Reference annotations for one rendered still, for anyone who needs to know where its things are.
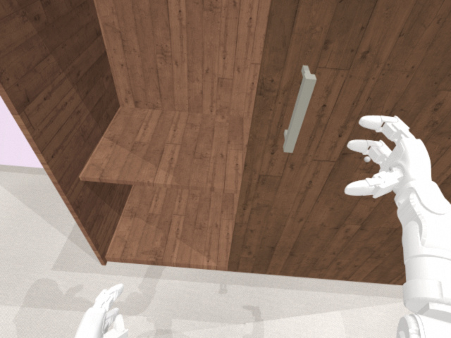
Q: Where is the robot right hand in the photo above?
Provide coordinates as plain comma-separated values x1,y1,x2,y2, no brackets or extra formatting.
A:
345,115,432,198

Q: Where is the robot left hand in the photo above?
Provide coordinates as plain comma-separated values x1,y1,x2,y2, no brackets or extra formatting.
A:
75,284,128,338

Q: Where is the wardrobe door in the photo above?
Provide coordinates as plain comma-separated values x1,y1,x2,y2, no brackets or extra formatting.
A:
228,0,451,285

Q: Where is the handle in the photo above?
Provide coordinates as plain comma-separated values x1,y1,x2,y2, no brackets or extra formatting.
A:
283,65,316,153

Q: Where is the right robot upper arm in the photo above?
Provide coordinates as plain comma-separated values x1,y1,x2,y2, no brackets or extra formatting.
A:
396,314,451,338

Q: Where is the robot right forearm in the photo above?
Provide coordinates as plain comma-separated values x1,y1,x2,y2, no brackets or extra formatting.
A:
394,180,451,323

